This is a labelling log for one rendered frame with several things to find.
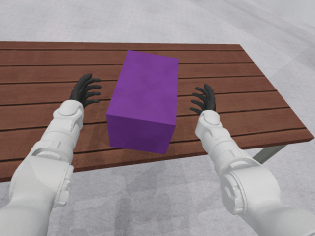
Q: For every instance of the carton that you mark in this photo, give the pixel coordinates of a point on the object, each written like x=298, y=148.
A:
x=142, y=112

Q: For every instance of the right robot forearm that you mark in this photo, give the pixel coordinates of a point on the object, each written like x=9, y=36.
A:
x=221, y=148

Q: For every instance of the robot left upper arm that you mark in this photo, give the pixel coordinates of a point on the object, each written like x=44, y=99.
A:
x=43, y=184

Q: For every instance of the table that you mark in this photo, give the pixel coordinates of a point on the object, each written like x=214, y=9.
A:
x=36, y=77

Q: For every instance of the robot left hand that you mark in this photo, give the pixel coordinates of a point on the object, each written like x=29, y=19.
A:
x=80, y=92

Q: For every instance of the robot right upper arm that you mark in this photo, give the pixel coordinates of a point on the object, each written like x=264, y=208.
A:
x=254, y=195

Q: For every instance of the robot right hand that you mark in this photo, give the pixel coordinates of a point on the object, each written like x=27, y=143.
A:
x=208, y=99

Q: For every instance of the left robot forearm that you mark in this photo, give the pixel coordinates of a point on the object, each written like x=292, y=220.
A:
x=59, y=139

